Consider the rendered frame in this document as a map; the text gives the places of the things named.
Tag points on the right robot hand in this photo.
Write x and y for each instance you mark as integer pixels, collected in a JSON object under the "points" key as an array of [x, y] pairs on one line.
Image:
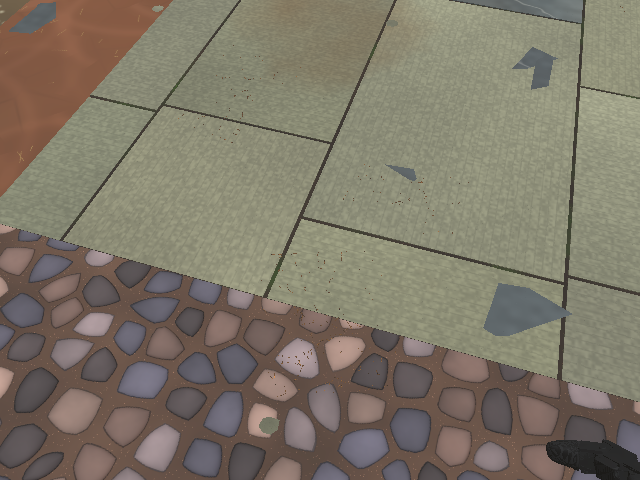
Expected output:
{"points": [[607, 460]]}

